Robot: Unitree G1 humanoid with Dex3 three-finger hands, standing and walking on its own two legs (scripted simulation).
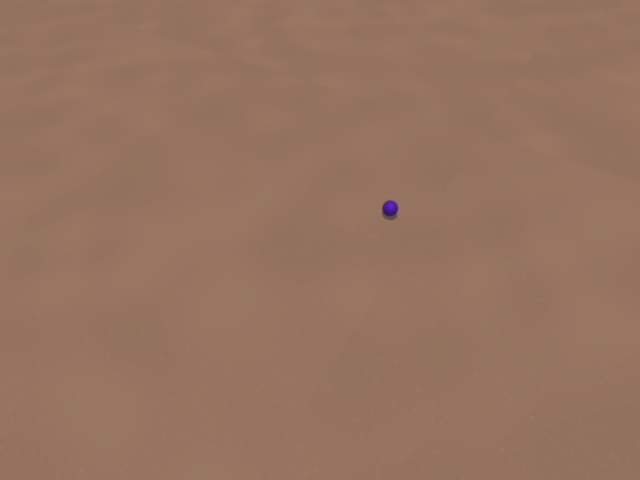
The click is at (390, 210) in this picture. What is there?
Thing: free ball
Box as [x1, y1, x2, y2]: [382, 201, 397, 215]
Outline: 387,201 384,203 382,207 383,211 387,215 392,215 396,212 397,206 393,201
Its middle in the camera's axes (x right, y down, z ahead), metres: +0.31 -0.13 +1.72
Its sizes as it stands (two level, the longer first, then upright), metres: 0.068 0.068 0.068
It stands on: the floor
